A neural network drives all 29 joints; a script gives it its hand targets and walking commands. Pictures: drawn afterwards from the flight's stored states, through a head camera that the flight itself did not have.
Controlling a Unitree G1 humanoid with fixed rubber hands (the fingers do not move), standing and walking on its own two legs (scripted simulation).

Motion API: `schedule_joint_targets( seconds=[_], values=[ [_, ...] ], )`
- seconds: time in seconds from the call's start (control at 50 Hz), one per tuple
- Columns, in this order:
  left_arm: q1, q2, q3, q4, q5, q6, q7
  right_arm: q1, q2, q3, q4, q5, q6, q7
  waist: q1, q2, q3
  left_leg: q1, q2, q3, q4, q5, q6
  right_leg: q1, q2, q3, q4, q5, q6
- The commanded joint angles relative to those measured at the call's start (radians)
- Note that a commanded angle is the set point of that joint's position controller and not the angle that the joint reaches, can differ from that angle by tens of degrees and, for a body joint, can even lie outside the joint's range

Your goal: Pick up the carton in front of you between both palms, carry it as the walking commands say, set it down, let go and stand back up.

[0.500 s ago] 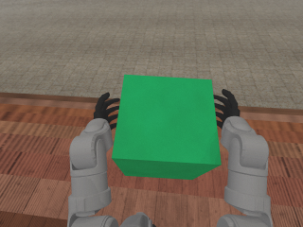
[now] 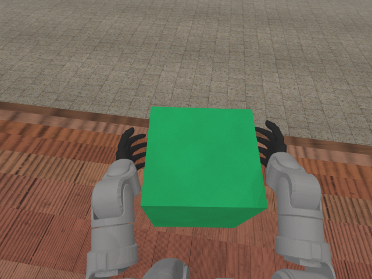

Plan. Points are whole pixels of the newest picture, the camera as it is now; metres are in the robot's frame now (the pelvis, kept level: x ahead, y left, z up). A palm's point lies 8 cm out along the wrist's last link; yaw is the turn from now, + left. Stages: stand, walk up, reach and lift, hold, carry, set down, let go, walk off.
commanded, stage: carry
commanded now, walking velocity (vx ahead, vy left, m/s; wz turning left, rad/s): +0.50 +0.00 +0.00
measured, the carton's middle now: (197, 174) +0.33 +0.02 +0.01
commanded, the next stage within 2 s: none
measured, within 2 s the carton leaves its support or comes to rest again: neither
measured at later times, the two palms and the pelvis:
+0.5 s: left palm (150, 107) +0.69 +0.20 -0.14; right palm (230, 113) +0.68 -0.11 -0.13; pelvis +0.38 +0.07 -0.19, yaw +0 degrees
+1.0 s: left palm (158, 83) +1.09 +0.24 -0.33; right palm (211, 87) +1.10 -0.07 -0.34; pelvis +0.79 +0.09 -0.40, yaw +0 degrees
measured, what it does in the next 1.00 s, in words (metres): goes down: left foot 0.15 m lower, then right foot 0.15 m lower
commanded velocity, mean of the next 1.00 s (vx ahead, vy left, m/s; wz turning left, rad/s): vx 0.50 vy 0.00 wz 0.00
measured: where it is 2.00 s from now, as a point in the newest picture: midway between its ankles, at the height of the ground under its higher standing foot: (186, 141)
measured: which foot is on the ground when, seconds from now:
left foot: up 0.00-0.28, down 0.30-0.68, up 0.70-1.00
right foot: down 0.00-0.32, up 0.34-0.66, down 0.68-1.00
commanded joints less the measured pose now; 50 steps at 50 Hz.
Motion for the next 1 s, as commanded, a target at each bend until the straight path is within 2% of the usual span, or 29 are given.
schedule_joint_targets(
  seconds=[0.0,0.02,0.04,0.08,0.16,0.22,0.26,0.28,0.3,0.32,0.36,0.4,0.44,0.46,0.52,0.58,0.6,0.62,0.64,0.66,0.68,0.7,0.72,0.78,0.82,0.84,0.88,0.94,0.98],
  values=[
    [-0.54,-0.696,-0.673,-0.099,-0.264,-0.031,-0.017,-0.333,0.672,0.504,0.012,0.074,0.031,-0.014,0.0,0.128,-0.387,-0.527,0.112,-0.217,-0.246,0.089,-0.024,0.66,-0.383,0.532,0.081,0.643,-0.173],
    [-0.579,-0.724,-0.706,-0.107,-0.297,-0.042,-0.027,-0.31,0.669,0.486,0.009,0.055,0.021,-0.012,-0.001,0.056,-0.425,-0.509,0.122,-0.242,-0.27,0.122,-0.021,0.597,-0.416,0.654,0.075,0.505,-0.213],
    [-0.619,-0.778,-0.717,-0.116,-0.308,-0.051,-0.039,-0.354,0.687,0.474,0.005,0.045,0.01,-0.008,-0.016,0.123,-0.348,-0.363,0.143,-0.208,-0.533,0.224,-0.035,0.349,-0.393,0.614,-0.018,0.431,-0.216],
    [-0.67,-0.819,-0.717,-0.079,-0.327,-0.069,-0.057,-0.415,0.739,0.515,0.003,0.058,-0.013,0.007,-0.007,0.003,-0.34,-0.185,0.121,-0.086,-0.467,0.435,-0.026,0.203,-0.374,0.51,0.034,0.625,-0.181],
    [-0.575,-0.82,-0.683,-0.014,-0.298,-0.106,-0.067,-0.431,0.786,0.574,0.003,0.089,-0.06,0.017,0.044,0.069,-0.282,-0.066,0.089,-0.015,-1.079,1.016,-0.028,0.144,-0.12,0.251,0.255,0.147,-0.052],
    [-0.485,-0.766,-0.628,0.032,-0.251,-0.125,-0.05,-0.444,0.733,0.603,-0.044,0.099,-0.068,0.002,0.036,-0.137,-0.243,0.276,0.049,0.06,-1.236,1.012,-0.024,0.019,-0.107,0.148,0.304,0.147,-0.026],
    [-0.42,-0.723,-0.596,0.054,-0.216,-0.125,-0.029,-0.407,0.677,0.601,-0.048,0.099,-0.06,-0.01,-0.211,-0.12,-0.406,0.606,0.056,0.093,-1.163,0.995,0.024,-0.015,-0.187,0.055,0.721,0.571,0.04],
    [-0.415,-0.684,-0.569,0.036,-0.185,-0.118,-0.014,-0.373,0.648,0.595,-0.043,0.094,-0.054,-0.017,-0.315,0.122,-0.365,0.686,0.096,0.043,-1.277,0.919,0.073,-0.128,-0.098,0.007,1.087,0.321,0.092],
    [-0.389,-0.647,-0.517,0.058,-0.141,-0.11,0.005,-0.357,0.62,0.589,-0.03,0.101,-0.039,-0.019,-0.223,0.23,-0.305,0.816,0.277,-0.163,-1.095,1.192,0.111,-0.45,0.024,0.063,1.329,-0.452,0.111],
    [-0.341,-0.582,-0.467,0.058,-0.107,-0.094,0.019,-0.36,0.621,0.614,-0.014,0.135,-0.034,-0.03,-0.153,0.186,-0.359,0.818,0.38,-0.505,-1.131,1.122,0.172,-0.518,-0.014,0.147,1.19,-0.335,0.11],
    [-0.368,-0.554,-0.42,0.054,-0.09,-0.094,0.032,-0.468,0.685,0.668,-0.029,0.199,-0.027,-0.032,-0.129,0.005,-0.284,0.621,0.404,-0.66,-1.131,0.705,0.235,-0.588,-0.119,0.211,0.945,-0.203,0.094],
    [-0.397,-0.591,-0.397,0.078,-0.092,-0.104,0.021,-0.522,0.75,0.708,-0.041,0.261,-0.025,-0.006,-0.099,-0.024,-0.305,0.437,0.393,-0.593,-1.121,0.797,0.205,-0.499,-0.153,0.185,0.715,-0.073,0.118],
    [-0.484,-0.659,-0.441,0.053,-0.117,-0.123,0.002,-0.579,0.812,0.724,-0.037,0.282,-0.037,0.016,-0.111,0.079,-0.291,0.308,0.384,-0.523,-1.143,0.916,0.222,-0.375,-0.141,0.129,0.577,-0.025,0.124],
    [-0.511,-0.691,-0.477,0.028,-0.132,-0.134,-0.006,-0.58,0.835,0.719,-0.023,0.279,-0.046,0.024,-0.102,0.106,-0.353,0.345,0.36,-0.464,-1.069,0.888,0.196,-0.353,-0.137,0.112,0.648,0.149,0.109],
    [-0.524,-0.722,-0.54,0.004,-0.158,-0.168,-0.015,-0.49,0.83,0.689,0.019,0.255,-0.071,0.031,-0.162,0.032,-0.325,0.31,0.161,-0.241,-0.89,0.524,0.096,-0.292,-0.082,0.02,0.168,0.653,0.088],
    [-0.502,-0.681,-0.562,-0.025,-0.159,-0.182,-0.002,-0.415,0.775,0.648,0.032,0.209,-0.093,0.014,-0.162,0.133,-0.312,0.113,0.114,-0.115,-0.832,0.488,0.074,0.098,-0.004,-0.104,0.013,0.772,0.086],
    [-0.481,-0.656,-0.561,-0.035,-0.159,-0.179,0.005,-0.388,0.751,0.64,0.042,0.192,-0.093,0.008,-0.091,0.198,-0.373,0.128,0.15,-0.089,-0.703,0.57,0.055,0.209,-0.015,-0.101,0.12,0.792,0.068],
    [-0.488,-0.632,-0.565,-0.052,-0.162,-0.173,0.009,-0.34,0.73,0.631,0.048,0.176,-0.093,0.002,-0.03,0.166,-0.381,0.146,0.155,-0.055,-0.562,0.754,0.031,0.257,-0.01,-0.105,0.063,0.672,0.061],
    [-0.437,-0.617,-0.568,-0.036,-0.156,-0.164,0.014,-0.35,0.7,0.609,0.033,0.155,-0.089,-0.007,0.101,0.055,-0.404,0.082,0.169,-0.015,-0.31,0.969,-0.012,0.438,-0.03,-0.094,-0.052,0.6,0.034],
    [-0.379,-0.592,-0.551,-0.017,-0.143,-0.152,0.014,-0.366,0.664,0.583,0.02,0.129,-0.083,-0.022,0.199,-0.097,-0.312,-0.059,0.074,0.056,0.139,0.576,-0.047,0.475,-0.103,-0.017,-0.212,0.618,-0.053],
    [-0.366,-0.566,-0.55,0.016,-0.147,-0.139,0.021,-0.35,0.625,0.555,0.027,0.104,-0.068,-0.033,0.115,-0.173,-0.309,-0.373,-0.035,-0.016,0.248,-0.105,-0.056,0.706,-0.255,0.291,0.023,1.009,-0.123],
    [-0.398,-0.544,-0.577,0.012,-0.182,-0.128,0.028,-0.282,0.588,0.509,0.045,0.091,-0.058,-0.043,0.013,-0.069,-0.356,-0.505,0.017,-0.16,0.109,-0.01,-0.038,0.733,-0.384,0.592,0.016,0.865,-0.22],
    [-0.436,-0.596,-0.619,0.001,-0.225,-0.116,0.028,-0.292,0.56,0.463,0.043,0.072,-0.054,-0.053,0.037,0.102,-0.31,-0.541,0.091,-0.244,-0.124,0.097,-0.02,0.662,-0.378,0.592,0.061,0.744,-0.188],
    [-0.551,-0.705,-0.668,-0.022,-0.307,-0.108,-0.001,-0.337,0.585,0.413,0.034,0.046,-0.059,-0.052,-0.024,0.08,-0.312,-0.353,0.156,-0.221,-0.542,0.237,-0.037,0.283,-0.432,0.655,-0.012,0.435,-0.227],
    [-0.606,-0.761,-0.667,0.004,-0.328,-0.113,-0.025,-0.45,0.659,0.474,0.01,0.077,-0.069,-0.032,-0.002,-0.006,-0.313,-0.22,0.136,-0.095,-0.46,0.447,-0.024,0.17,-0.381,0.532,0.06,0.54,-0.177],
    [-0.593,-0.782,-0.666,0.008,-0.331,-0.118,-0.035,-0.477,0.69,0.496,0.003,0.097,-0.078,-0.021,0.018,0.083,-0.288,-0.275,0.164,-0.163,-0.719,0.745,-0.007,0.181,-0.255,0.452,0.168,0.25,-0.108],
    [-0.569,-0.788,-0.654,0.023,-0.316,-0.132,-0.041,-0.489,0.73,0.54,-0.002,0.118,-0.095,-0.01,0.024,0.089,-0.259,-0.059,0.11,-0.036,-1.02,1.043,-0.018,0.04,-0.155,0.274,0.224,0.058,-0.058],
    [-0.481,-0.744,-0.6,0.05,-0.263,-0.151,-0.03,-0.502,0.708,0.595,-0.056,0.14,-0.099,-0.012,0.024,-0.125,-0.252,0.282,0.048,0.054,-1.18,1.024,-0.013,-0.053,-0.12,0.147,0.285,0.096,-0.031],
    [-0.386,-0.701,-0.565,0.078,-0.208,-0.15,-0.014,-0.457,0.666,0.603,-0.051,0.136,-0.093,-0.021,-0.187,-0.111,-0.409,0.575,0.033,0.11,-1.111,1.005,0.022,-0.038,-0.171,0.042,0.658,0.495,0.033]
  ],
)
